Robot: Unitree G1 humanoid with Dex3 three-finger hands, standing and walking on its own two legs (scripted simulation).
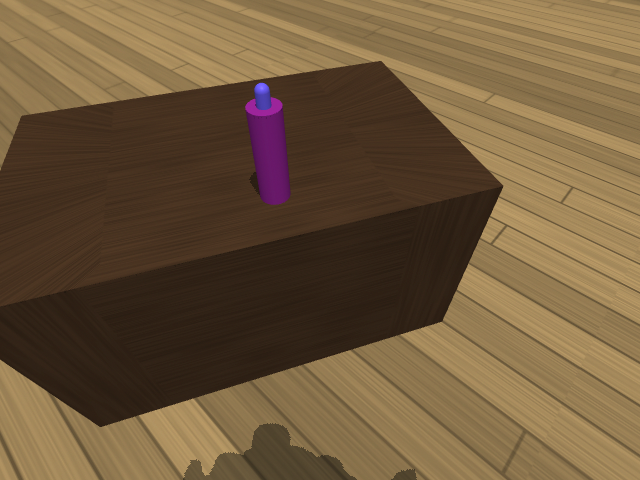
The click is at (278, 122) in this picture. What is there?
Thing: necked bottle
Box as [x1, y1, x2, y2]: [245, 83, 290, 204]
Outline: 258,83 254,88 255,98 246,104 245,109 260,197 263,201 267,203 277,204 285,201 290,193 282,105 279,100 269,95 269,89 267,85 264,83
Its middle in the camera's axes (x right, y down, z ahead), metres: -0.11 -0.19 +0.80
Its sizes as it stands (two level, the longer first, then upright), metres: 0.072 0.072 0.272
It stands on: a support 0.65 m high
